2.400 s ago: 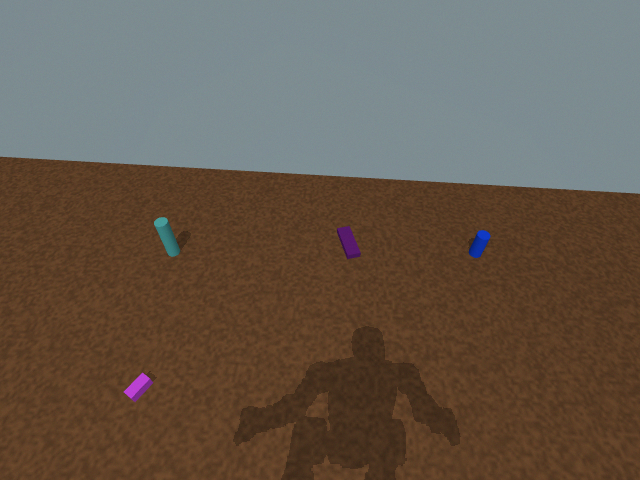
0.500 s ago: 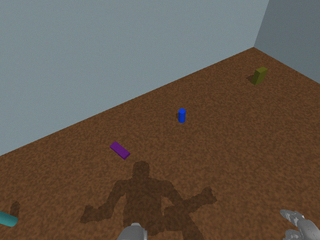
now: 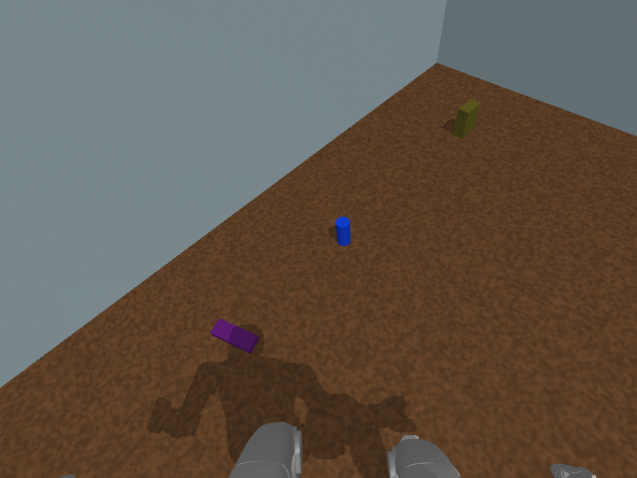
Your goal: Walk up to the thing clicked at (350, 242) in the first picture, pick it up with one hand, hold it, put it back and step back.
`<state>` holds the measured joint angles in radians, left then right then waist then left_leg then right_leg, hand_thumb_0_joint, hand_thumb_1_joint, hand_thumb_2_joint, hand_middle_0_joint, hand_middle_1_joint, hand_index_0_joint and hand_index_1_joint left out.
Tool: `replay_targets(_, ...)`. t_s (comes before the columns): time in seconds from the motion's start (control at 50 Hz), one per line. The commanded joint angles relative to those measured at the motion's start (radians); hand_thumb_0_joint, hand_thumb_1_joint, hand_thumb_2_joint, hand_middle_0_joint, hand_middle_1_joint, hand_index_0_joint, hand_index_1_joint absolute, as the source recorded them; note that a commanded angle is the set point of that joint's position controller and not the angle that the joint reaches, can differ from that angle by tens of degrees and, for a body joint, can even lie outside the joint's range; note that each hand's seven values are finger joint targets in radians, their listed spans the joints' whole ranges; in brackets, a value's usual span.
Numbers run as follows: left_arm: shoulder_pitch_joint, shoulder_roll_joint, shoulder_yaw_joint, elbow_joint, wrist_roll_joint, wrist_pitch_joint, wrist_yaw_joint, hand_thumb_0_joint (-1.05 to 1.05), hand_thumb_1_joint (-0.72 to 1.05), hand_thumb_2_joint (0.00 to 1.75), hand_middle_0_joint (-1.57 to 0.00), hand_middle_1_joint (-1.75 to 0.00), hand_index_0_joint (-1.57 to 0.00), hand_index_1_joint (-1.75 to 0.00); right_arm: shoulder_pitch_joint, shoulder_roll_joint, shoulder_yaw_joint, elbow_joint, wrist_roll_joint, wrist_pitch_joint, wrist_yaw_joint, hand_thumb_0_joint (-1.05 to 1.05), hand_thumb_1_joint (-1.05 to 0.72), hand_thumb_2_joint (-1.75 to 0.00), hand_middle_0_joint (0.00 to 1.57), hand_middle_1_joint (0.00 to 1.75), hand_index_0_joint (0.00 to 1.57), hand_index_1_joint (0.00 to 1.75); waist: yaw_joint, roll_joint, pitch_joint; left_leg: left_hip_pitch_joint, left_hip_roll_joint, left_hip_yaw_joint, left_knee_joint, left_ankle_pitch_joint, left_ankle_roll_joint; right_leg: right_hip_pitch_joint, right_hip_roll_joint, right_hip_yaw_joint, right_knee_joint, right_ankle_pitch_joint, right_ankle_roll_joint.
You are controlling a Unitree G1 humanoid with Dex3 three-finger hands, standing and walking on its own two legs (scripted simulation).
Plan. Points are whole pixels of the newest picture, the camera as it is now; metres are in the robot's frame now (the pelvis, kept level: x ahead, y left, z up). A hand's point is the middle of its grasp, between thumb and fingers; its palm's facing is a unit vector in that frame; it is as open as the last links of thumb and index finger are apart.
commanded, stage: walk up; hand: left
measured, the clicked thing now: (234, 335) +0.60 +0.34 -0.72
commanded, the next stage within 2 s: none
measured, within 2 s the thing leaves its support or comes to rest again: neither
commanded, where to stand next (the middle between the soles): +0.12 +0.30 m, yaw -29 degrees
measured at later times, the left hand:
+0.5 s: hand out of the picture +0.15 +0.54 -0.11, palm faces -0.23 -0.78 -0.58, open 7.4 cm
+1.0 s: hand out of the picture +0.23 +0.65 -0.13, palm faces -0.42 -0.81 -0.41, open 7.4 cm
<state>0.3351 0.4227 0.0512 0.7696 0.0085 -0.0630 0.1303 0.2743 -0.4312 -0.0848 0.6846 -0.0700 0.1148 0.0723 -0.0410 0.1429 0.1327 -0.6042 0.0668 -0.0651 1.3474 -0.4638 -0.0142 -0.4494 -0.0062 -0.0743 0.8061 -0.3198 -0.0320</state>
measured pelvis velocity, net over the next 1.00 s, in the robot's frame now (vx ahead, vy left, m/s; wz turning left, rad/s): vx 0.04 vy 0.40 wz -0.44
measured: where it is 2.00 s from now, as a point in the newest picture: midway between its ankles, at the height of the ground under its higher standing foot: outside the picture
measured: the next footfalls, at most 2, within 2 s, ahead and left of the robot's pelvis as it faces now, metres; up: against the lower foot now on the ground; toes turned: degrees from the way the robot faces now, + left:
left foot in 0.22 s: +0.08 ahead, +0.31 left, +0.00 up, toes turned -5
right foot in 0.52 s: +0.10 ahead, +0.16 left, +0.00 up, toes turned -17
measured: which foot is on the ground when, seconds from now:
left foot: up 0.00-0.20, down 0.22-0.52, up 0.54-0.76, down 0.78-1.00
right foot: down 0.00-0.22, up 0.24-0.50, down 0.52-0.80, up 0.82-1.00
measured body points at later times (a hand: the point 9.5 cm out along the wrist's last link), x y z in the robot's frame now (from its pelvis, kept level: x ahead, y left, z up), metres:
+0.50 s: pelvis +0.02 +0.25 +0.00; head +0.07 +0.21 +0.44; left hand +0.17 +0.58 -0.08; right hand +0.03 -0.08 -0.12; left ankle +0.04 +0.31 -0.70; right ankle +0.06 +0.16 -0.70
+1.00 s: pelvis +0.04 +0.40 +0.01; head +0.05 +0.42 +0.46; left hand +0.26 +0.69 -0.10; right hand -0.11 +0.09 -0.08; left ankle +0.09 +0.53 -0.70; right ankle +0.04 +0.23 -0.62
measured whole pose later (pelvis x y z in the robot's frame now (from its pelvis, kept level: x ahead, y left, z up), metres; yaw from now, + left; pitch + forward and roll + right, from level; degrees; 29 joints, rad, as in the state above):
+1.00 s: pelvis +0.04 +0.40 +0.01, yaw -25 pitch -4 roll +0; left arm 0.26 0.49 0.11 0.90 0.04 0.03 -0.04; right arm 0.38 -0.41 -0.05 0.94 -0.03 -0.06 -0.02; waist -0.03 -0.06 0.09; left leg -0.25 0.10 0.09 0.76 -0.42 -0.02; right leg -0.62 0.04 0.12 1.19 -0.30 0.00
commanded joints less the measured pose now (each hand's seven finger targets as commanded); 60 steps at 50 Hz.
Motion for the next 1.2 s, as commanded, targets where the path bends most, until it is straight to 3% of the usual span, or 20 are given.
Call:
replay_targets(0.0,0.052,0.376,0.135,-0.066,0.030,-0.034,0.006,0.00,0.90,0.90,-0.20,-0.30,-0.20,-0.30,0.013,-0.210,-0.092,-0.118,0.000,-0.027,0.015,0.00,-0.90,-0.90,0.20,0.30,0.20,0.30,0.003,-0.246,-0.097,-0.019,0.065,-0.027,-0.066,0.044,0.012,-0.041,-0.224,0.376,-0.319,-0.184,-0.179)
replay_targets(0.12,0.108,0.429,0.160,-0.053,0.042,-0.039,0.005,0.00,0.90,0.90,-0.20,-0.30,-0.20,-0.30,-0.063,-0.212,-0.106,-0.160,0.003,-0.032,0.022,0.00,-0.90,-0.90,0.20,0.30,0.20,0.30,0.058,-0.322,-0.140,-0.004,0.034,0.035,-0.294,-0.142,0.032,-0.002,-0.235,0.474,-0.213,-0.050,-0.207)
replay_targets(0.18,0.027,0.372,0.134,-0.065,0.026,-0.030,0.009,0.00,0.90,0.90,-0.20,-0.30,-0.20,-0.30,0.122,-0.228,-0.129,-0.104,-0.004,-0.054,0.012,0.00,-0.90,-0.90,0.20,0.30,0.20,0.30,-0.053,-0.238,-0.218,0.270,-0.020,0.068,-0.586,-0.008,0.040,-0.115,-0.163,0.337,0.049,0.124,-0.116)
replay_targets(0.22,-0.051,0.244,0.087,-0.092,0.007,-0.027,0.034,0.00,0.90,0.90,-0.20,-0.30,-0.20,-0.30,0.086,-0.398,-0.158,-0.117,-0.005,-0.071,-0.009,0.00,-0.90,-0.90,0.20,0.30,0.20,0.30,-0.107,0.289,-0.148,0.380,0.283,-0.461,-0.923,0.182,0.164,-0.509,0.104,0.087,0.465,-0.336,0.003)
replay_targets(0.24,-0.087,0.282,0.083,-0.074,0.014,-0.031,0.047,0.00,0.90,0.90,-0.20,-0.30,-0.20,-0.30,0.023,-0.396,-0.155,-0.124,0.004,-0.074,-0.014,0.00,-0.90,-0.90,0.20,0.30,0.20,0.30,-0.077,0.226,-0.100,0.293,0.338,-0.568,-0.957,0.196,0.247,-0.470,0.028,0.145,0.562,-0.319,-0.012)
replay_targets(0.28,-0.006,0.295,0.099,0.012,-0.017,-0.025,0.031,0.00,0.90,0.90,-0.20,-0.30,-0.20,-0.30,-0.033,-0.275,-0.121,-0.140,0.001,-0.070,-0.027,0.00,-0.90,-0.90,0.20,0.30,0.20,0.30,-0.038,-0.010,-0.062,0.299,0.234,-0.279,-0.809,0.318,0.212,-0.416,0.017,0.144,0.550,-0.215,-0.001)
replay_targets(0.4,0.112,0.229,0.077,0.048,-0.032,-0.024,0.004,0.00,0.90,0.90,-0.20,-0.30,-0.20,-0.30,-0.052,-0.216,-0.089,-0.153,-0.013,-0.055,-0.031,0.00,-0.90,-0.90,0.20,0.30,0.20,0.30,-0.009,0.117,-0.110,0.376,0.202,-0.085,-0.711,0.654,0.225,-0.135,-0.021,-0.006,0.163,-0.145,-0.007)
replay_targets(0.44,0.223,0.236,0.085,0.070,-0.025,-0.032,0.010,0.00,0.90,0.90,-0.20,-0.30,-0.20,-0.30,-0.114,-0.204,-0.081,-0.180,-0.008,-0.041,-0.025,0.00,-0.90,-0.90,0.20,0.30,0.20,0.30,0.076,0.026,-0.135,0.247,0.149,-0.003,-0.553,0.731,0.149,0.127,-0.014,0.026,-0.097,0.017,-0.041)
replay_targets(0.46,0.316,0.267,0.104,0.082,-0.015,-0.034,0.021,0.00,0.90,0.90,-0.20,-0.30,-0.20,-0.30,-0.135,-0.176,-0.071,-0.192,0.008,-0.042,-0.024,0.00,-0.90,-0.90,0.20,0.30,0.20,0.30,0.147,-0.059,-0.189,0.149,0.103,0.052,-0.384,0.696,0.083,0.328,-0.027,0.084,-0.237,0.121,-0.059)
replay_targets(0.48,0.329,0.329,0.128,0.057,0.006,-0.035,0.030,0.00,0.90,0.90,-0.20,-0.30,-0.20,-0.30,-0.073,-0.120,-0.055,-0.186,0.024,-0.047,-0.027,0.00,-0.90,-0.90,0.20,0.30,0.20,0.30,0.161,-0.235,-0.219,-0.075,0.025,0.053,-0.179,0.223,0.009,0.513,-0.179,0.390,-0.282,0.192,-0.135)
replay_targets(0.52,0.141,0.391,0.130,-0.032,0.009,-0.028,0.040,0.00,0.90,0.90,-0.20,-0.30,-0.20,-0.30,-0.030,-0.199,-0.083,-0.170,0.016,-0.017,-0.050,0.00,-0.90,-0.90,0.20,0.30,0.20,0.30,0.086,-0.184,-0.274,-0.145,0.031,-0.083,0.125,-0.179,-0.024,0.342,-0.530,0.855,-0.388,0.035,-0.350)
replay_targets(0.6,-0.043,0.310,0.092,-0.055,0.026,-0.030,0.015,0.00,0.90,0.90,-0.20,-0.30,-0.20,-0.30,0.004,-0.205,-0.089,-0.067,0.037,-0.016,-0.032,0.00,-0.90,-0.90,0.20,0.30,0.20,0.30,0.000,-0.211,-0.070,0.028,0.056,-0.018,0.002,0.017,0.011,-0.066,-0.238,0.427,-0.330,-0.247,-0.196)
replay_targets(0.72,-0.119,0.287,0.093,-0.061,0.045,0.030,-0.073,0.00,0.90,0.90,-0.20,-0.30,-0.20,-0.30,0.153,-0.195,-0.076,0.088,0.067,-0.081,-0.047,0.00,-0.90,-0.90,0.20,0.30,0.20,0.30,-0.019,-0.326,-0.117,0.408,-0.083,0.203,-0.593,-0.007,0.000,-0.221,-0.057,0.270,-0.177,-0.429,-0.119)
replay_targets(0.74,-0.120,0.230,0.084,-0.054,0.042,0.048,-0.077,0.00,0.90,0.90,-0.20,-0.30,-0.20,-0.30,0.225,-0.210,-0.080,0.123,0.052,-0.098,-0.065,0.00,-0.90,-0.90,0.20,0.30,0.20,0.30,-0.057,-0.195,-0.100,0.435,-0.082,0.158,-0.702,-0.030,-0.001,-0.271,-0.005,0.236,0.011,-0.435,-0.095)
replay_targets(0.78,-0.152,0.167,0.062,-0.084,0.042,0.048,-0.084,0.00,0.90,0.90,-0.20,-0.30,-0.20,-0.30,0.173,-0.425,-0.109,0.105,0.044,-0.145,-0.088,0.00,-0.90,-0.90,0.20,0.30,0.20,0.30,-0.041,0.053,0.007,0.312,0.447,-0.773,-1.177,-0.664,0.216,-0.549,0.097,0.300,0.423,-0.249,-0.011)
replay_targets(0.8,-0.199,0.249,0.071,-0.058,0.053,0.036,-0.090,0.00,0.90,0.90,-0.20,-0.30,-0.20,-0.30,0.000,-0.447,-0.108,0.080,0.048,-0.164,-0.097,0.00,-0.90,-0.90,0.20,0.30,0.20,0.30,-0.002,-0.054,0.120,0.190,0.499,-0.865,-1.235,-0.717,0.276,-0.518,0.031,0.347,0.473,-0.178,-0.003)
replay_targets(0.84,-0.082,0.270,0.103,0.047,0.025,0.042,-0.118,0.00,0.90,0.90,-0.20,-0.30,-0.20,-0.30,-0.051,-0.362,-0.079,0.103,0.039,-0.192,-0.114,0.00,-0.90,-0.90,0.20,0.30,0.20,0.30,0.059,-0.124,0.111,0.228,0.329,-0.466,-1.064,-0.452,0.182,-0.440,0.012,0.325,0.472,-0.045,0.020)
replay_targets(0.88,-0.035,0.264,0.118,0.078,0.025,0.056,-0.150,0.00,0.90,0.90,-0.20,-0.30,-0.20,-0.30,-0.002,-0.341,-0.070,0.144,0.050,-0.209,-0.116,0.00,-0.90,-0.90,0.20,0.30,0.20,0.30,0.053,-0.016,0.068,0.263,0.285,-0.331,-1.042,-0.326,0.176,-0.341,-0.004,0.260,0.432,0.012,0.028)
replay_targets(1.1,-0.199,0.187,0.083,0.027,0.010,0.063,-0.200,0.00,0.90,0.90,-0.20,-0.30,-0.20,-0.30,0.141,-0.306,-0.056,0.171,0.039,-0.223,-0.097,0.00,-0.90,-0.90,0.20,0.30,0.20,0.30,-0.029,0.064,0.006,0.518,0.255,-0.015,-0.990,0.199,0.191,-0.209,-0.025,0.144,0.068,-0.014,0.034)
replay_targets(1.18,-0.119,0.170,0.075,0.067,0.004,0.051,-0.192,0.00,0.90,0.90,-0.20,-0.30,-0.20,-0.30,0.071,-0.311,-0.043,0.134,0.043,-0.193,-0.087,0.00,-0.90,-0.90,0.20,0.30,0.20,0.30,0.034,0.109,-0.057,0.393,0.247,0.099,-0.849,0.430,0.179,0.107,-0.013,0.009,-0.152,-0.042,-0.001)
